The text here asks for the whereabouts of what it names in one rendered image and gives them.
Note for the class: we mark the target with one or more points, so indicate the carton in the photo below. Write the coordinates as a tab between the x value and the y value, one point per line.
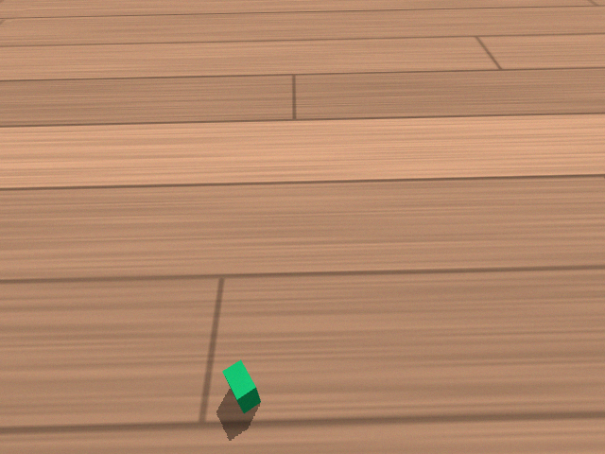
242	386

